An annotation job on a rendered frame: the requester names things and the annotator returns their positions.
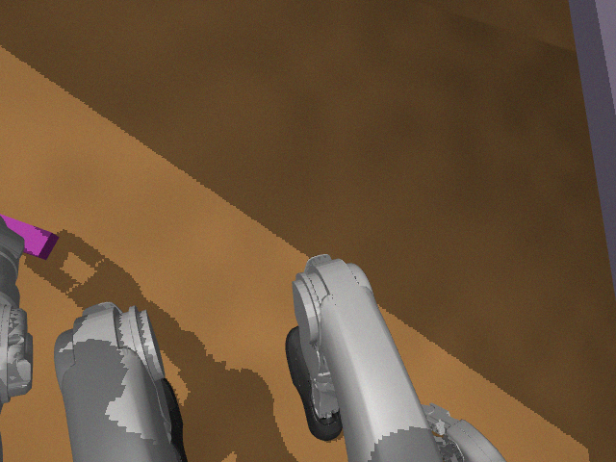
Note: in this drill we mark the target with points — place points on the right robot foot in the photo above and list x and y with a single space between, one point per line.
323 429

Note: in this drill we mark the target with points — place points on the small box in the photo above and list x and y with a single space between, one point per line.
38 242

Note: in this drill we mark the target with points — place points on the left robot foot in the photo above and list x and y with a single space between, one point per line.
176 422

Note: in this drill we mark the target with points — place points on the right robot hand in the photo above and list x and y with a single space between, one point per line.
462 442

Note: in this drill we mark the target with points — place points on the left robot arm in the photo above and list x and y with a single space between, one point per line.
16 345

